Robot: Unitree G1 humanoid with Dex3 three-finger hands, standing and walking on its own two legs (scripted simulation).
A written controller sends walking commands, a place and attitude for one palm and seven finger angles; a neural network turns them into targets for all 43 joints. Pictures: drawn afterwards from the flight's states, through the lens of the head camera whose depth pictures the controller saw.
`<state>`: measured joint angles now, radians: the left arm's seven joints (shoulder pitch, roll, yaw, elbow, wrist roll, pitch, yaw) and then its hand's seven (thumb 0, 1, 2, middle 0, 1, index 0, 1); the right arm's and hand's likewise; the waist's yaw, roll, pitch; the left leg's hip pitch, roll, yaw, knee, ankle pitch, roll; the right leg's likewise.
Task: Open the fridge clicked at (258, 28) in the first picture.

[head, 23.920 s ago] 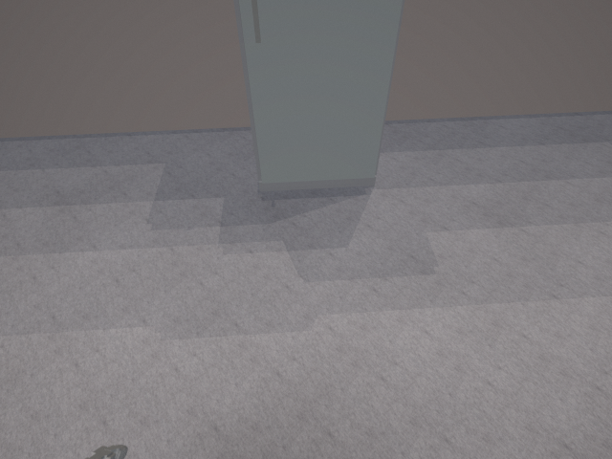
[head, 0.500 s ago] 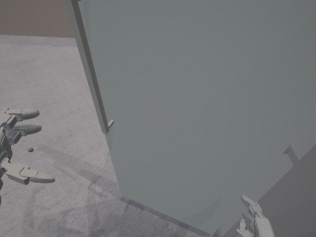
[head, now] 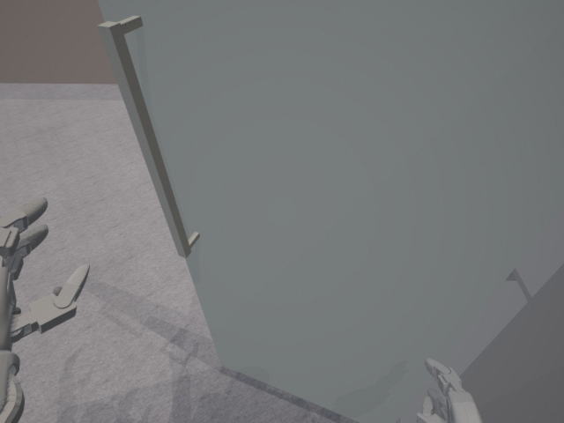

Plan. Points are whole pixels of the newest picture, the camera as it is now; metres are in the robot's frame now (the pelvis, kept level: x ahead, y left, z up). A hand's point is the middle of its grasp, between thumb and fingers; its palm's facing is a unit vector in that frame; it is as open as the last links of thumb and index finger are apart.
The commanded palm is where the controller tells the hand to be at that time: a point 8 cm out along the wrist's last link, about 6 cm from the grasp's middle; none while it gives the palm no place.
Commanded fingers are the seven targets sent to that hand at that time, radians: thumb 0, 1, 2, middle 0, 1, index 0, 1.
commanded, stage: draw the hand back to the body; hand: left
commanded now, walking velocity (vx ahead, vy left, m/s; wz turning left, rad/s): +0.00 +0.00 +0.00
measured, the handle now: (164, 163) +0.41 +0.23 +0.18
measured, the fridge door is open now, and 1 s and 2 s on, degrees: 71 71 71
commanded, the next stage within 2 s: step back with the hand held close in 0.46 s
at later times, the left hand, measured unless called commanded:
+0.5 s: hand (82, 300) +0.19 +0.24 +0.16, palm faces +0.48 -0.77 -0.42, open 7.5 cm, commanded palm +0.14 +0.28 +0.18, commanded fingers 0.00 0.90 0.90 -0.20 -0.30 -0.20 -0.30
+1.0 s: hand (43, 320) +0.16 +0.28 +0.15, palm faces +0.39 -0.78 -0.49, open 7.4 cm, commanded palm +0.10 +0.31 +0.18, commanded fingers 0.00 0.90 0.90 -0.20 -0.30 -0.20 -0.30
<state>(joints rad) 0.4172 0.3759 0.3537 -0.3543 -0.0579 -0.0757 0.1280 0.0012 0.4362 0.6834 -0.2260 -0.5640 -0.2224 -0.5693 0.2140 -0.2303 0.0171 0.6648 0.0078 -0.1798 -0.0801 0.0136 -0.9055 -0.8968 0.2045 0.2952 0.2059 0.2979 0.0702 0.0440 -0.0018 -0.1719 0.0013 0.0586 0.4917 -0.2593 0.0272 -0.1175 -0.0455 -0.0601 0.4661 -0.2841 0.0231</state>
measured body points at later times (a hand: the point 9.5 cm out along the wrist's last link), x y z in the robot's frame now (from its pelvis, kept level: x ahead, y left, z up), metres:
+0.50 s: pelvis +0.01 -0.03 +0.00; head -0.02 -0.05 +0.45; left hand +0.16 +0.28 +0.18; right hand +0.20 -0.25 -0.08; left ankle +0.01 +0.10 -0.74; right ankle -0.02 -0.13 -0.74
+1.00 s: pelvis -0.04 +0.01 -0.01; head -0.01 +0.03 +0.44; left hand +0.14 +0.32 +0.18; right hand +0.13 -0.23 -0.08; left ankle +0.01 +0.10 -0.74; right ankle -0.02 -0.13 -0.74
